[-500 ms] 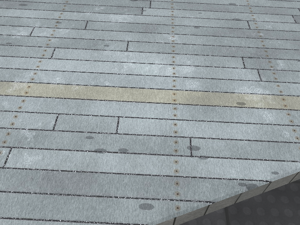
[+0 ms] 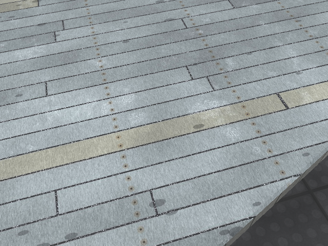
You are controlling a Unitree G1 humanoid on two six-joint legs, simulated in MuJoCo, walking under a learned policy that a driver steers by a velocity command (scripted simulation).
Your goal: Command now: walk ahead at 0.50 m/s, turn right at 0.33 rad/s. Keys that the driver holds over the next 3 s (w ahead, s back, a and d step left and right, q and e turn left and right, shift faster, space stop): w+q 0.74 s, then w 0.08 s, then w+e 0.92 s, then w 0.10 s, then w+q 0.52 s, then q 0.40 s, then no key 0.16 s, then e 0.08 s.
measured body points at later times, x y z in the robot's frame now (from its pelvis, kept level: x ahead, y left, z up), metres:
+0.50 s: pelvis +0.29 +0.09 +0.06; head +0.30 +0.09 +0.51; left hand +0.31 +0.36 -0.07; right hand +0.50 -0.11 -0.03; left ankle +0.35 +0.17 -0.61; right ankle +0.13 -0.07 -0.55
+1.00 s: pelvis +0.59 +0.15 +0.11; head +0.62 +0.17 +0.56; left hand +0.74 +0.45 +0.04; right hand +0.69 -0.11 -0.01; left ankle +0.36 +0.17 -0.57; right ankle +0.72 +0.11 -0.61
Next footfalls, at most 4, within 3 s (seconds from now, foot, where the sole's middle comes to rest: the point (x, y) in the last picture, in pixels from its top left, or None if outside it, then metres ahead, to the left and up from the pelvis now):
0.40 left None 0.39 0.17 -0.65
0.96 right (146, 161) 0.76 0.13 -0.65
1.44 left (90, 123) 0.97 0.40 -0.65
1.92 right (154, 83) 1.22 0.11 -0.65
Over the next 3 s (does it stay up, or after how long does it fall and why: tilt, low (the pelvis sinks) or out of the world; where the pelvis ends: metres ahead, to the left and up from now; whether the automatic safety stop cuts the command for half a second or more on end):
stays up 1.52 0.26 0.12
